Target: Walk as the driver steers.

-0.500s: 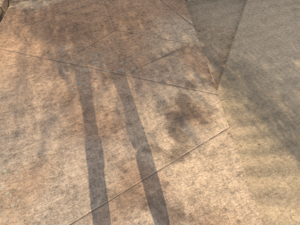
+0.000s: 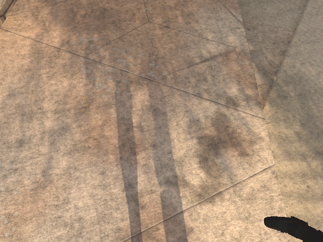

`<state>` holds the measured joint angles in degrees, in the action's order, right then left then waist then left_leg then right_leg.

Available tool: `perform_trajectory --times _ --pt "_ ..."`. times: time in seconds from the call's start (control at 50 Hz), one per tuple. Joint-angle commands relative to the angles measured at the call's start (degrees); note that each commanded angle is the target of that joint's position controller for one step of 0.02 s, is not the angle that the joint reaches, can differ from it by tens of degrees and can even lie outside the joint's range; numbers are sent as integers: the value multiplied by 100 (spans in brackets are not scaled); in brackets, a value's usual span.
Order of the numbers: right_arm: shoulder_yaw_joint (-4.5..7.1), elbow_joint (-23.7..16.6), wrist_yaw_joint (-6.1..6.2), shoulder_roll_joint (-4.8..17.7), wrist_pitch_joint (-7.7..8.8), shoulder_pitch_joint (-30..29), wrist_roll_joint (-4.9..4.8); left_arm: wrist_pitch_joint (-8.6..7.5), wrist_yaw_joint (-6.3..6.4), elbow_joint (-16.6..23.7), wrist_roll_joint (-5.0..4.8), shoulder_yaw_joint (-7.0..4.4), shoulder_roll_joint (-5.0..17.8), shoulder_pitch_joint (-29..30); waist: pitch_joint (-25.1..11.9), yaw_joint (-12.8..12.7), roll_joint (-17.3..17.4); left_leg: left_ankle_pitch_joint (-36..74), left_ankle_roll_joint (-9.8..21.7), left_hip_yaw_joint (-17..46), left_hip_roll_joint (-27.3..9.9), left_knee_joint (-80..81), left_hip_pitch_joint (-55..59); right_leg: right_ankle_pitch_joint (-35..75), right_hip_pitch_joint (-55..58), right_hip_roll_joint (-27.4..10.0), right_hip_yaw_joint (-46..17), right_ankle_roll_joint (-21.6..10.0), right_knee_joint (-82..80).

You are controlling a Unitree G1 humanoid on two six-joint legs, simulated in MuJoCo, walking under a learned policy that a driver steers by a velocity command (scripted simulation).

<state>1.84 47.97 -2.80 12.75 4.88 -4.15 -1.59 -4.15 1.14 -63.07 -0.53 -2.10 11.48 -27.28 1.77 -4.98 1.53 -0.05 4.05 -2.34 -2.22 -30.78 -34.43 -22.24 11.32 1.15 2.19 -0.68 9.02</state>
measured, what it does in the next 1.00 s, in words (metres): walks ahead, turning left: left foot, then right foot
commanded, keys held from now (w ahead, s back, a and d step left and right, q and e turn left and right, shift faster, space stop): w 0.28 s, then w+q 0.30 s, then q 0.42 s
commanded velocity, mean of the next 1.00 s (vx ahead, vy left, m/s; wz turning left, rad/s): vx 0.38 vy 0.00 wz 0.30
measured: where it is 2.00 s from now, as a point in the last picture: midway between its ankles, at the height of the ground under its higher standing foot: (151, 195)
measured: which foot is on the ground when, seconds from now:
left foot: up 0.00-0.02, down 0.04-0.56, up 0.58-1.00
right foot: down 0.00-0.06, up 0.08-0.54, down 0.56-1.00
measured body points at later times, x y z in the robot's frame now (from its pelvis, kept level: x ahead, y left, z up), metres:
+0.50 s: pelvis +0.29 +0.01 +0.02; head +0.32 +0.01 +0.47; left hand +0.50 +0.25 -0.08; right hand +0.26 -0.25 -0.13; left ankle +0.18 +0.11 -0.72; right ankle +0.49 -0.13 -0.69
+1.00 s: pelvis +0.49 +0.01 +0.01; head +0.53 +0.03 +0.46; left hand +0.48 +0.31 -0.12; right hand +0.75 -0.18 -0.08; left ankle +0.54 +0.14 -0.71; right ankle +0.49 -0.12 -0.72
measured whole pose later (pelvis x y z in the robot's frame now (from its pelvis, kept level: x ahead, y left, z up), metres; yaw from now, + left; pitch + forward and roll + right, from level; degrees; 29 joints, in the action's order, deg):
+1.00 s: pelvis +0.49 +0.01 +0.01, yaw +21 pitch +2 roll -2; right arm 4.7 42.0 -2.0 15.4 -1.2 5.6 -0.6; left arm -1.8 2.1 -51.7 -0.9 -4.2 16.2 -8.6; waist 2.8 -1.8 0.8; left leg -9.5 1.6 -2.3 -3.3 -36.8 -28.7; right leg -16.7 -8.7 -3.3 14.7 0.7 24.4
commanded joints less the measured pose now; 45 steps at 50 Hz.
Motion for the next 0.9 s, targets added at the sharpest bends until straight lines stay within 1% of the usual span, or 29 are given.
perform_trajectory --times 0.02,0.04,0.06,0.08,0.1,0.12,0.14,0.16,0.18,0.22,0.24,0.28,0.32,0.38,0.46,0.52,0.54,0.56,0.58,0.6,0.62,0.64,0.66,0.68,0.7,0.74,0.8,0.86,0.9 --pt "360 -31 14 969 80 992 -21 84 31 249 51 -224 1056 165 -496 1075 -860 -392 350 -282 448 8 1793 6117 -442 -1398 -221 -613 1829" --pt "473 251 67 1218 55 2070 -7 101 14 351 93 -173 960 249 -1157 1525 -774 -386 595 190 39 -174 3554 5430 -1511 -1177 -141 -446 3262" --pt "604 450 99 1761 35 2953 150 11 -84 438 90 32 223 -466 -2256 1274 619 -1645 1568 2924 -1588 131 6005 2660 -3937 -195 -18 -43 5741" --pt "474 538 95 1400 15 2983 129 -174 -139 335 0 71 181 -345 -2688 1279 1077 -2242 1745 4760 -2063 1347 6133 -837 -4703 300 -885 -74 6889" --pt "374 496 90 1108 48 2388 80 -299 -160 575 -182 -79 694 278 -1677 1178 879 -2405 1382 4038 -1825 1526 5320 -645 -5277 -78 -1012 -215 7299" --pt "294 349 92 871 78 1780 90 -355 -127 740 -242 -104 848 750 -994 982 410 -1977 1179 3144 -1651 1659 4257 -106 -5253 -414 -804 -301 7117" --pt "229 313 60 675 124 1374 145 -348 -63 792 -182 -141 839 979 -551 759 -5 -1310 1059 2438 -1434 1845 3277 350 -4980 -673 -679 -314 6732" --pt "176 322 33 506 175 1198 209 -273 -18 783 -105 -182 761 879 -421 516 97 -901 932 1934 -1202 1993 2676 634 -4553 -882 -712 -332 6384" --pt "147 372 7 417 183 1182 230 -188 -5 762 -78 -173 608 713 -390 385 212 -795 917 1674 -1062 2125 2345 733 -4268 -949 -719 -330 6201" --pt "154 509 37 517 187 1394 200 -76 12 794 -67 -164 444 678 -211 292 235 -617 1001 1344 -988 2359 1996 790 -4267 -1023 -626 -273 5830" --pt "171 556 79 635 189 1506 197 -49 21 892 -47 -176 491 886 -82 295 208 -541 1045 1246 -992 2464 1946 974 -4479 -1063 -595 -207 5579" --pt "201 635 178 808 175 1772 198 -43 28 1115 15 -202 596 1449 91 409 99 -401 1058 1150 -1015 2569 2109 1571 -5007 -1115 -569 -65 4877" --pt "195 682 250 826 134 2053 160 -86 1 1308 62 -203 592 1969 147 547 47 -206 961 1043 -896 2550 2243 2252 -5125 -1034 -511 20 4029" --pt "217 730 312 929 86 2405 99 -141 -65 1506 19 -159 509 2647 196 756 71 -120 799 864 -726 2451 2337 2892 -4771 -716 -345 106 2857" --pt "254 829 357 950 -9 2804 13 -209 -186 1751 -50 -118 561 3256 262 911 153 -284 752 1120 -912 2017 2861 2745 -4573 -516 -433 133 2103" --pt "338 787 402 1074 -97 2735 11 -297 -229 1787 -72 -200 852 3011 104 642 330 -43 612 1441 -1110 1484 3152 2150 -3946 -409 -476 7 1762" --pt "340 736 401 1062 -121 2634 22 -321 -213 1687 -68 -276 997 2559 -132 379 365 511 518 1399 -986 1018 3106 1922 -3294 -319 -377 -97 1655" --pt "280 646 386 877 -125 2553 61 -352 -172 1457 -28 -414 1284 1632 -761 -23 266 830 347 1180 -627 -62 2719 1885 -1960 -453 -459 -313 1753" --pt "171 400 378 554 -131 2490 187 -350 -119 1344 49 -527 1761 568 -1810 -355 -492 -559 110 759 -78 -1940 1627 1774 -189 -1606 -1605 -649 1926" --pt "24 269 366 -46 -41 3212 47 -277 -150 1289 96 -562 2013 521 -2420 106 -2311 -3395 -222 501 671 -3703 -399 1397 1288 -2758 -4058 -1460 1236" --pt "186 357 386 675 -16 3005 -47 -271 -144 1464 115 -380 1325 795 -2088 15 -1549 -3428 -250 1088 330 -4405 -791 1734 895 -2553 -3959 -1314 1079" --pt "288 245 408 950 -35 2588 -89 -264 -121 1567 117 -282 1014 1227 -1408 79 -1084 -3013 -267 991 147 -4504 -908 2878 118 -2415 -2807 -1095 1204" --pt "315 238 438 899 -93 2435 -43 -247 -130 1624 138 -231 908 1604 -1095 285 -606 -2688 -348 850 -94 -4402 -598 3973 -682 -2180 -2006 -1008 1199" --pt "364 195 452 824 -164 2362 20 -220 -138 1608 139 -213 808 1825 -821 434 -550 -2487 -395 789 -247 -4162 -387 4362 -1302 -2005 -1485 -975 1100" --pt "385 160 434 689 -263 2435 11 -212 -134 1580 192 -197 756 1929 -715 595 -723 -2348 -411 752 -381 -3991 -33 4383 -1766 -1849 -1079 -933 944" --pt "372 14 413 468 -432 2388 -19 -210 -97 1538 217 -234 850 2049 -529 712 -799 -2110 -484 575 -354 -3670 122 4449 -2226 -1782 -609 -1086 642" --pt "346 -313 370 422 -518 2011 59 -142 28 1513 167 -320 1114 2146 -470 719 -696 -1459 -550 468 -383 -2658 77 4559 -2248 -1832 -105 -1178 471" --pt "333 -509 246 474 -515 1641 81 -20 121 1538 109 -346 1234 2249 -584 610 -688 -661 -505 240 -324 -1693 518 4262 -2186 -1747 402 -1092 471" --pt "351 -656 156 563 -531 1374 94 56 134 1502 56 -365 1315 2173 -594 518 -674 -584 -445 128 -255 -1267 652 4045 -1978 -1779 531 -1010 621"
